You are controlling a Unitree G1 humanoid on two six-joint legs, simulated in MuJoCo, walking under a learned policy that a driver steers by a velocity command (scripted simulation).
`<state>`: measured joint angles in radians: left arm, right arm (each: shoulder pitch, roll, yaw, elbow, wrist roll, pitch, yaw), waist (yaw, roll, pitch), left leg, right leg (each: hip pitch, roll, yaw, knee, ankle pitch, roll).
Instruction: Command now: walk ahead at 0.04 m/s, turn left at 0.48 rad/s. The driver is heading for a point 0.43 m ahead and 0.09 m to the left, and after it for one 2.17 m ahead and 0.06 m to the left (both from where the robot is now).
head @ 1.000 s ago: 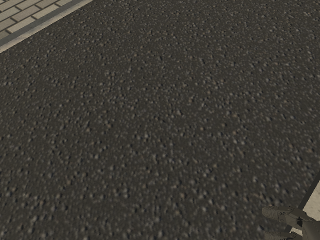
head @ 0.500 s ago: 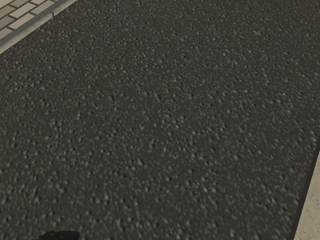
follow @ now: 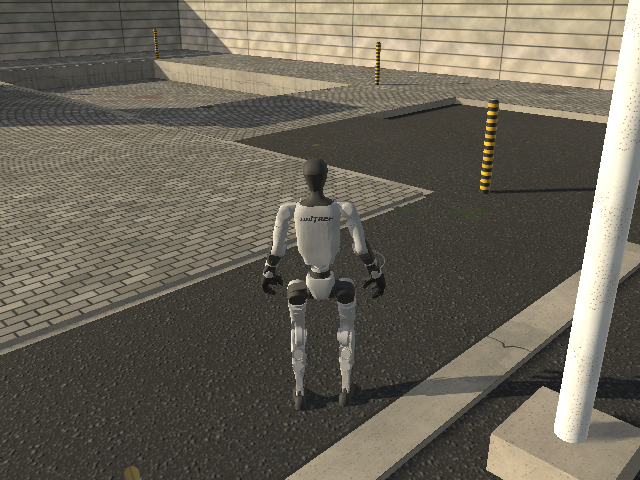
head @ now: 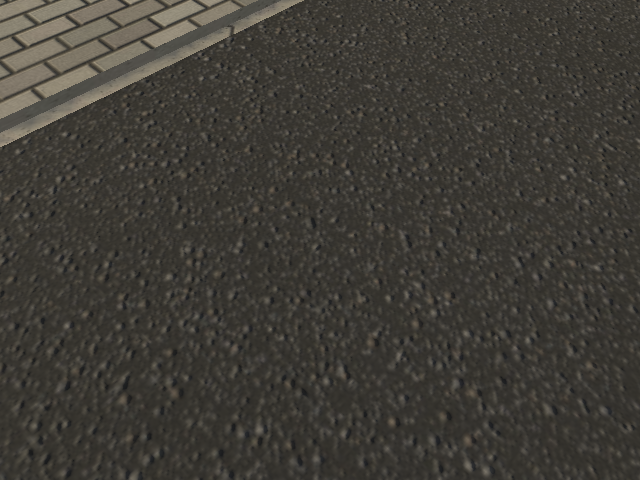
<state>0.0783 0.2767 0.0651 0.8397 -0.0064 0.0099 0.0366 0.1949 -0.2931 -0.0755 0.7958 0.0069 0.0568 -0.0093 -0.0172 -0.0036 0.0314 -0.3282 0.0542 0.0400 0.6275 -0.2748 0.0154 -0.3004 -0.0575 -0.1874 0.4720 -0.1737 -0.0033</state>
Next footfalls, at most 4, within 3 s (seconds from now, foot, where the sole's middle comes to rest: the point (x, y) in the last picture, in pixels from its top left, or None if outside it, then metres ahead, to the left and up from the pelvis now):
0.50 right None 0.10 -0.11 -0.77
0.86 left None -0.01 0.12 -0.77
1.30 right None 0.39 0.01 -0.77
1.78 left None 0.44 0.25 -0.77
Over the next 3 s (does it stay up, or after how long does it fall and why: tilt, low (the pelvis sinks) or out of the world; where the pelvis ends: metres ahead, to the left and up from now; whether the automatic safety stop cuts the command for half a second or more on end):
stays up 0.41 0.10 0.00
